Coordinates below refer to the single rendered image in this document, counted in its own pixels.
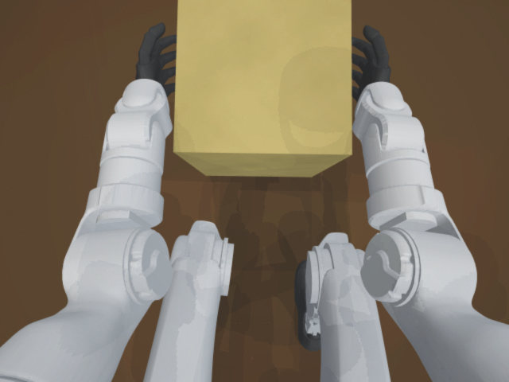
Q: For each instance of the robot left upper arm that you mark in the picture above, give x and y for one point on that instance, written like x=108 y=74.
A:
x=110 y=278

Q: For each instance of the right robot forearm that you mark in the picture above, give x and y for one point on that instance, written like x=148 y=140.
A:
x=402 y=194

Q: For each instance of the robot right thigh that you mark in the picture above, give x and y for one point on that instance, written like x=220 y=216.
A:
x=352 y=347

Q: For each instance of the robot left hand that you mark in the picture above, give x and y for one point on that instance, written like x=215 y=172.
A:
x=151 y=63

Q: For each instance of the robot right hand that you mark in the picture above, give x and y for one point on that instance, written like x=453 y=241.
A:
x=375 y=68

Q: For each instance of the carton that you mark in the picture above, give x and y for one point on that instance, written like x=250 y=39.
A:
x=263 y=87

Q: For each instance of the left robot forearm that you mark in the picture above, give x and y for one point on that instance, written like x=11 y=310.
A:
x=132 y=163

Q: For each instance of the robot right upper arm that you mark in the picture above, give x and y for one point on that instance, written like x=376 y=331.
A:
x=426 y=282

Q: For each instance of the right robot foot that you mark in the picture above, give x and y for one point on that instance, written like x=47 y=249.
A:
x=310 y=341

